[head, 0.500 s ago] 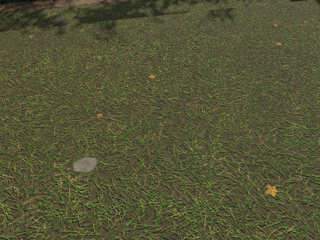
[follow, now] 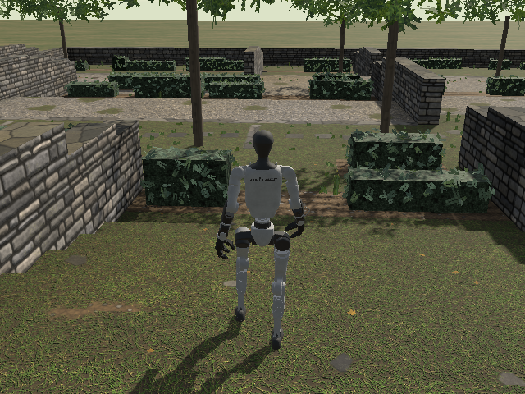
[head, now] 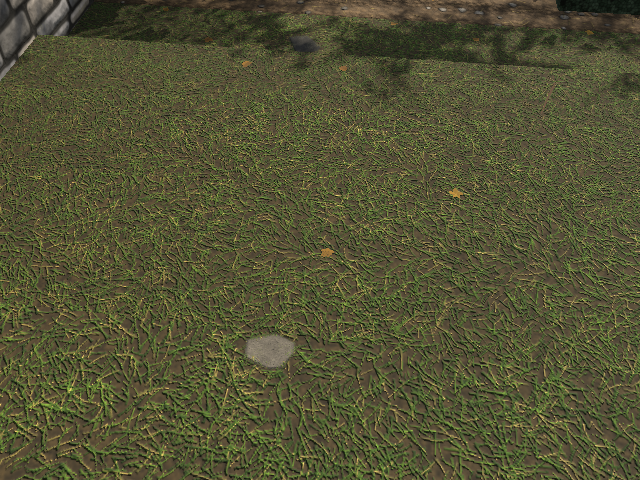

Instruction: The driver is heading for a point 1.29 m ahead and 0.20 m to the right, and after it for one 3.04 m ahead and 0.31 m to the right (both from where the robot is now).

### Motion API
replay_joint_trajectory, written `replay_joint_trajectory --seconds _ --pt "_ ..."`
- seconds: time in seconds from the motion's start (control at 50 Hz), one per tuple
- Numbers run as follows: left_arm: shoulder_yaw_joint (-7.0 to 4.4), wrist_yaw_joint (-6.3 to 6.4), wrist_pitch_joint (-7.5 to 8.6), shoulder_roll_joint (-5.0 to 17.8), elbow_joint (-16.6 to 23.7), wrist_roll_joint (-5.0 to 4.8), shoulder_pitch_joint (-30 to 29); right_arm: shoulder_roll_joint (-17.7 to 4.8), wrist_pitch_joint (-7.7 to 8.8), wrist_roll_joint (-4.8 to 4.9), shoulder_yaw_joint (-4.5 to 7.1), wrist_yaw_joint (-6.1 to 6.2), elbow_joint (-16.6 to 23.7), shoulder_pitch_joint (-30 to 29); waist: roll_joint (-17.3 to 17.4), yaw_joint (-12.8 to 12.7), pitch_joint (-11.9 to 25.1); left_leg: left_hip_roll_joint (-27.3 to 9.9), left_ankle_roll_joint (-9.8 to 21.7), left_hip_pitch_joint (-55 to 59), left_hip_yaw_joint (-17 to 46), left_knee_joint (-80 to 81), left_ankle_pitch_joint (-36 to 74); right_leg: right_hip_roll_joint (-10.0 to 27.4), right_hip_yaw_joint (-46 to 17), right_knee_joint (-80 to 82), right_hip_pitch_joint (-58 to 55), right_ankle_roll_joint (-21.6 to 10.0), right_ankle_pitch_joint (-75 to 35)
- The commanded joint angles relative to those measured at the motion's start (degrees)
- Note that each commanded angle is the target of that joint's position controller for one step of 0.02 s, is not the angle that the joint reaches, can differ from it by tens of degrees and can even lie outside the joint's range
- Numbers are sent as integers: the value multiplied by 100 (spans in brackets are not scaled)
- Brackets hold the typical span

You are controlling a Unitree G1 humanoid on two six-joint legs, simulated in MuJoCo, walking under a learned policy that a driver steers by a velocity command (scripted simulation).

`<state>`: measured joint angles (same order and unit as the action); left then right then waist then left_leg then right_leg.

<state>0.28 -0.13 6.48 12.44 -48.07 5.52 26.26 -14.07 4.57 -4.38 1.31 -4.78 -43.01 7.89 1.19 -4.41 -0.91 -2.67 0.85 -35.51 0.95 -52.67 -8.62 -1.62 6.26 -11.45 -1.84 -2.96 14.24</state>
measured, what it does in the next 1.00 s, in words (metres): goes down, turning right: left foot 0.18 m lower, then right foot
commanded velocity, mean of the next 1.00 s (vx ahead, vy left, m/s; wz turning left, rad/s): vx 0.49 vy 0.00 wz -0.32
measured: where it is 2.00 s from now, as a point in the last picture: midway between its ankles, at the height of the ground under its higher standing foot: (436, 327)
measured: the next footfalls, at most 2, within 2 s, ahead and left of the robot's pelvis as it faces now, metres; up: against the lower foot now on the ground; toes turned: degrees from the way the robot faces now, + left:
left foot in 0.36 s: +0.41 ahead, +0.20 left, -0.18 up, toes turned +4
right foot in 0.86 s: +0.64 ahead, -0.12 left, -0.18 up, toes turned -22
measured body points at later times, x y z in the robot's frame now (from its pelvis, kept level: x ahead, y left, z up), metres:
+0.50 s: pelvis +0.33 +0.10 -0.20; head +0.36 +0.11 +0.25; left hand +0.28 +0.33 -0.35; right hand +0.38 -0.16 -0.34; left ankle +0.37 +0.20 -0.93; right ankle +0.15 -0.04 -0.67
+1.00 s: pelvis +0.58 -0.02 -0.20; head +0.59 -0.03 +0.25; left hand +0.76 +0.20 -0.32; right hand +0.54 -0.27 -0.34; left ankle +0.53 +0.17 -0.84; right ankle +0.60 -0.11 -0.93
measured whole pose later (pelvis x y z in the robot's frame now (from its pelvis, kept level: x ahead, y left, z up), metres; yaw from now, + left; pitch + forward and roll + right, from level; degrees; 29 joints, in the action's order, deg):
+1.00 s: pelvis +0.58 -0.02 -0.20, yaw -24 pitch -1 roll -1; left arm -3.4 -2.2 7.4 14.0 -52.4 2.3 14.2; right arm -13.9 5.6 -4.6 1.5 -2.4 -53.3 16.1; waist 1.8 -1.9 -1.9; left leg -5.4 2.1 -16.7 -0.1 -65.5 -26.1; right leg -5.3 0.0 -32.1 19.4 -5.3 11.7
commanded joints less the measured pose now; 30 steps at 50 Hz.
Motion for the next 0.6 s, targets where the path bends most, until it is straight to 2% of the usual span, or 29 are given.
replay_joint_trajectory --seconds 0.02,0.06,0.08,0.1,0.12,0.14,0.16,0.18,0.2,0.22,0.24,0.26,0.28,0.3,0.32,0.34,0.36,0.38,0.4,0.42,0.44,0.46,0.48,0.5,0.52,0.54,0.56,0.58,0.6 --pt "-168 -70 2 578 185 236 50 -202 42 -131 -17 -143 276 389 -510 325 -258 -87 93 -310 92 -665 1061 1558 -705 -126 559 -1242 -2377" --pt "-134 -84 30 568 99 136 61 -286 56 -133 2 -82 540 23 -514 298 -383 -80 185 -342 -27 -623 857 1548 -733 -340 656 -1177 -2200" --pt "-138 -95 52 648 50 118 79 -336 45 -121 16 -39 666 -50 -531 335 -385 -24 217 -125 -154 -601 627 1543 -686 -501 725 -1123 -2499" --pt "-111 14 116 504 -562 208 977 -217 37 -2 -69 40 859 -639 -488 -66 -696 -591 118 -2048 905 181 1461 1880 -1154 -885 -1110 -920 -1767" --pt "-129 174 125 452 -885 39 2084 -86 62 -33 -99 113 959 -1164 -374 -707 -711 -436 -26 -3670 732 1105 1868 1854 -1300 -1125 -2931 -964 -1069" --pt "-73 248 101 256 -1193 -20 2768 132 70 -60 -171 128 1009 -1696 -362 -1042 -919 -518 -88 -4316 575 1648 2029 1872 -1568 -1274 -3448 -978 -780" --pt "-7 216 59 149 -1193 -44 2707 286 76 -42 -237 80 997 -1838 -430 -992 -917 -551 -125 -4046 399 1891 2298 1741 -1654 -1414 -2982 -980 -730" --pt "32 140 8 117 -924 -53 2061 328 70 -12 -299 69 859 -1736 -140 -836 -759 -473 -22 -2086 95 2891 3569 1025 -1043 -1431 -1085 -840 -274" --pt "122 -80 -78 135 -762 168 1701 464 -19 -23 -369 23 803 -1415 -431 -560 -777 -331 123 353 -264 2387 4294 915 -861 -1060 1349 -878 313" --pt "83 -260 -79 296 -624 266 1213 228 -101 -34 -323 -38 817 -1113 -545 -247 -956 -367 209 1404 -113 1715 4361 972 -950 -991 2562 -932 707" --pt "37 -331 -9 435 -513 152 825 -120 -165 -67 -225 -42 837 -935 -335 14 -1064 -411 259 1674 -15 1483 3824 989 -1022 -1064 2807 -894 752" --pt "-41 -311 52 643 -563 -14 813 -376 -227 -122 -174 -15 894 -1042 -9 1 -1240 -487 260 1355 28 1818 3147 1045 -1120 -1322 2324 -802 727" --pt "-100 -202 76 808 -751 -163 1101 -416 -281 -201 -190 21 927 -1286 179 -157 -1298 -588 240 859 109 2506 2756 1081 -1265 -1704 1433 -682 540" --pt "-104 -105 16 823 -976 -249 1436 -226 -314 -262 -289 61 766 -1190 229 -290 -1178 -760 171 694 287 3374 2792 982 -1323 -2294 506 -557 324" --pt "-49 -82 -82 731 -1144 -185 1774 -309 -265 -184 -240 123 287 -735 226 -262 -875 -790 63 1351 205 3550 3552 799 -1301 -2942 333 -375 310" --pt "-57 -146 -194 833 -1087 -147 1599 -544 -241 -105 -125 193 -191 247 433 170 -546 -660 -63 2632 -110 3923 4227 581 -1127 -3836 683 -210 115" --pt "-3 -381 -317 739 -1060 137 1606 -1071 -197 56 155 263 -759 1870 691 781 23 -784 -1 4920 -170 3383 4606 507 -1022 -5059 1853 163 -260" --pt "178 -602 -324 -220 -1425 129 2792 -1461 -269 49 363 227 -1186 3505 1866 922 1818 -1505 1056 7868 174 1301 6797 113 -703 -7718 3160 588 2286" --pt "182 -808 -280 -150 -1437 58 3316 -1317 -240 38 354 26 -966 4076 1966 1026 3738 -2310 2121 9206 954 272 7857 27 -960 -9817 3546 566 3398" --pt "-22 -905 -247 443 -882 -182 1527 -1205 -247 -215 325 37 -1177 4045 1373 1477 2471 -2126 1861 8170 1151 1035 6723 -103 -744 -10805 5005 622 3339" --pt "-65 -809 -61 507 -418 -307 375 -1334 -161 -88 345 77 -1066 3033 945 1252 1597 -2234 1744 6606 1223 1780 4853 115 -691 -10427 5639 538 2863" --pt "-68 -666 2 476 -245 -369 -141 -1116 -127 -105 289 91 -1008 2280 259 1024 712 -2296 1621 4947 1101 2559 2876 497 -769 -9849 5632 312 2289" --pt "-106 -498 53 384 -239 -348 -110 -1034 -114 -135 249 69 -1088 2224 380 696 515 -2596 1743 3752 1125 2580 4401 708 -918 -9482 4999 202 2012" --pt "-51 -419 -21 79 -251 -390 136 -719 -61 -220 170 74 -1085 1986 245 202 128 -2793 1782 2521 1174 2804 3685 941 -1290 -9061 4517 20 1531" --pt "74 -367 -76 -291 -140 -129 -214 354 110 -161 -173 258 -866 1238 -116 -73 -192 -2391 1486 1509 767 3576 2517 1400 -1695 -7143 4054 -304 171" --pt "89 -410 -137 -441 -168 43 -233 305 200 -80 -166 329 -789 1098 320 -174 -569 -2292 1529 1262 742 3895 1588 1285 -1518 -6649 4129 -455 -209" --pt "85 -479 -207 -456 -289 33 -112 304 291 4 -176 441 -739 1011 193 -109 -434 -2031 1565 1176 151 4412 1315 1298 -1468 -5424 3707 -446 -897" --pt "103 -543 -260 -404 -192 -17 -298 34 343 27 -127 480 -807 941 394 -212 -562 -2017 1536 1261 49 4524 1543 1334 -1403 -4634 3640 -395 -1029" --pt "112 -592 -283 -276 -44 -90 -611 -182 368 -8 -73 492 -886 941 335 -175 -475 -1967 1461 1510 -191 4523 1928 1325 -1292 -4189 3552 -349 -966"
Keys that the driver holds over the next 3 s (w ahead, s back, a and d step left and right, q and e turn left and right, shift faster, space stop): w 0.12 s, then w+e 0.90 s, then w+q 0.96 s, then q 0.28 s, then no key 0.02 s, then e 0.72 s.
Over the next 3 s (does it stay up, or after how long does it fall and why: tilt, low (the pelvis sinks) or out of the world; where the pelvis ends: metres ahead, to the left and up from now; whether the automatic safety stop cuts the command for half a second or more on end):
stays up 1.26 -0.29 -0.36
